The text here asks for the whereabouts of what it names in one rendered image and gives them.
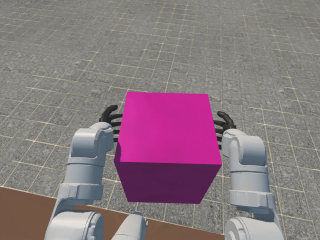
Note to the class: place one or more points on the left robot thigh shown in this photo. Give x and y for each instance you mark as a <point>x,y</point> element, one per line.
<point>134,227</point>

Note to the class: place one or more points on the right robot hand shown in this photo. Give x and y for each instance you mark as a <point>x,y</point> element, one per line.
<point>228,124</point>

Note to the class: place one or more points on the robot right forearm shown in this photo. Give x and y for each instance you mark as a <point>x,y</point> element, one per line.
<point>250,189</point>

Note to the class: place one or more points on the robot right upper arm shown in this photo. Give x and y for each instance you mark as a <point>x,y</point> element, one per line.
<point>251,228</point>

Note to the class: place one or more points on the left robot hand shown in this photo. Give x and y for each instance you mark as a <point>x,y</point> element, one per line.
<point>106,117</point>

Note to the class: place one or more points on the robot left forearm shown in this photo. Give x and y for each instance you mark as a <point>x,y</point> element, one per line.
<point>86,161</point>

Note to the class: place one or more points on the robot left upper arm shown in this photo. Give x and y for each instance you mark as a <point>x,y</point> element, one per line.
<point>72,224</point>

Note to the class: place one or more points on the carton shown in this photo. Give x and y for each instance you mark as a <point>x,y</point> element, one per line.
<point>167,149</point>

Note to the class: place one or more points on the left robot shin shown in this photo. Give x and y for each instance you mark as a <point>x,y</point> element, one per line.
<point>137,213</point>

